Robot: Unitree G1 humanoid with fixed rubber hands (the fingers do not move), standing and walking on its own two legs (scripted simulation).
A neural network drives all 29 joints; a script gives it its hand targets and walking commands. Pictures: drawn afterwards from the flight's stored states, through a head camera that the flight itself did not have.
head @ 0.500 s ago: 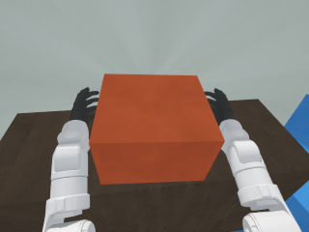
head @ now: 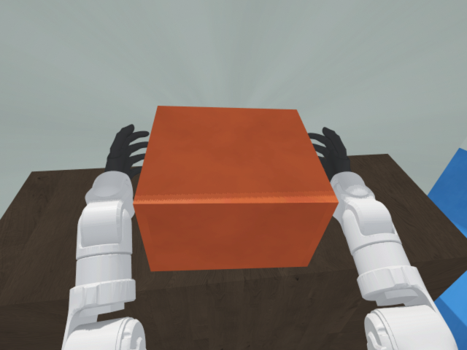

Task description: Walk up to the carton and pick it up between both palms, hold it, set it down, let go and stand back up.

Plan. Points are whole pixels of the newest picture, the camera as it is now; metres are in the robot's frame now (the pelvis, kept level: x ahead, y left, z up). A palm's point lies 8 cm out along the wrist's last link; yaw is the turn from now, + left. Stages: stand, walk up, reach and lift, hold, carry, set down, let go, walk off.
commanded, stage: hold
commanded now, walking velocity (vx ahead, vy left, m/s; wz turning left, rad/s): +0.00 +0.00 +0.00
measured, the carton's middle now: (230, 183) +0.37 +0.01 +0.14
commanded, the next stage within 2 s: none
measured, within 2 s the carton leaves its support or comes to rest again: neither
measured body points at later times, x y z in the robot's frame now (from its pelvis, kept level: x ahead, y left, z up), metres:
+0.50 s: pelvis +0.00 +0.00 +0.00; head -0.05 +0.02 +0.45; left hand +0.37 +0.19 +0.18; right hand +0.37 -0.17 +0.18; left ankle +0.03 +0.12 -0.75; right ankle +0.00 -0.10 -0.75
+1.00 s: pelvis +0.01 +0.00 +0.00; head -0.04 +0.02 +0.45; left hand +0.37 +0.19 +0.18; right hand +0.37 -0.17 +0.18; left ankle +0.03 +0.12 -0.75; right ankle +0.00 -0.10 -0.75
